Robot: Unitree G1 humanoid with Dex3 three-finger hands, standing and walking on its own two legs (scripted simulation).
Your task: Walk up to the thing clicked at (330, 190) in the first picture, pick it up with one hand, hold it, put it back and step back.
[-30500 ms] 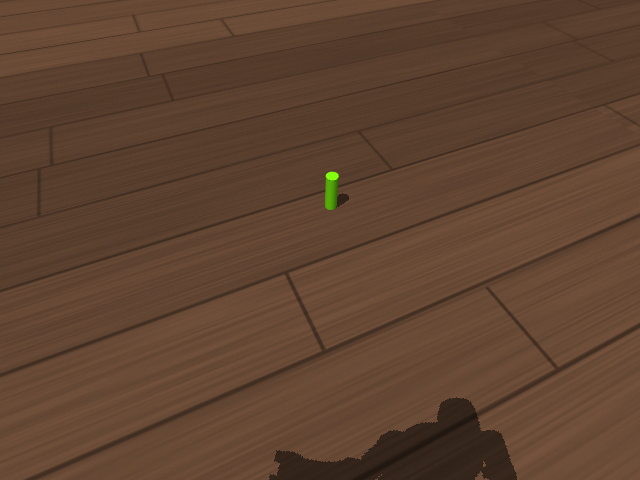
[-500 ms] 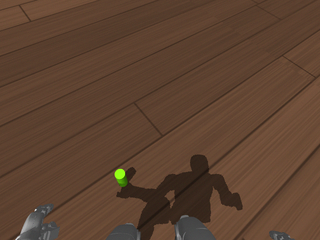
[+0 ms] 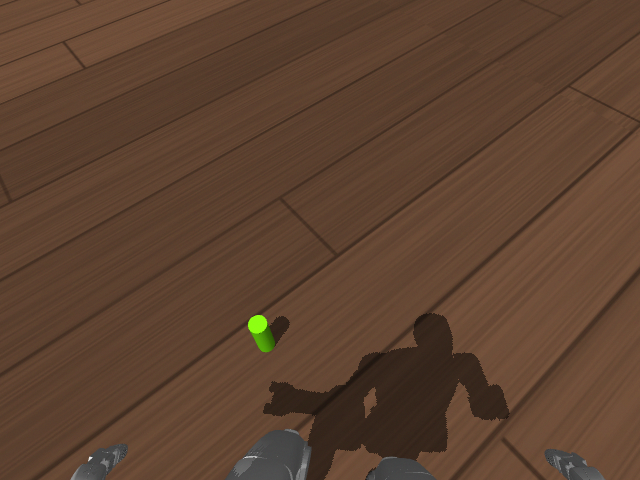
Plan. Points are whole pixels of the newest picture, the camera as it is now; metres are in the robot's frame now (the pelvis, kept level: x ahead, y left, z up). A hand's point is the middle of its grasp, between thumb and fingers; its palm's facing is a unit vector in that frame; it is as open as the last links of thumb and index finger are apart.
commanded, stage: step back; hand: left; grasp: from the side
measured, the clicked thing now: (262, 334) +0.51 +0.21 -0.68
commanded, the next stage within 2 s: none
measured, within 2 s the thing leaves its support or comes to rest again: neither
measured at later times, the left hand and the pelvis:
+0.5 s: hand out of the picture -0.07 +0.28 -0.16, palm faces -0.03 -0.92 -0.38, open 7.4 cm; pelvis -0.16 +0.01 -0.01, yaw -2 degrees
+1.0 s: hand out of the picture -0.20 +0.27 -0.15, palm faces +0.04 -0.93 -0.37, open 7.4 cm; pelvis -0.33 +0.00 -0.01, yaw +3 degrees
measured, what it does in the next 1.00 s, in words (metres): walks backwards: left foot, then right foot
